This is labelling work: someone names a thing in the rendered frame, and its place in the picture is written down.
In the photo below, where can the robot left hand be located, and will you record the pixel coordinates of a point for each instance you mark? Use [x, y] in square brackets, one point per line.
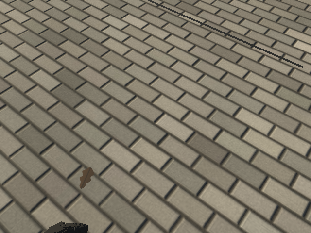
[71, 227]

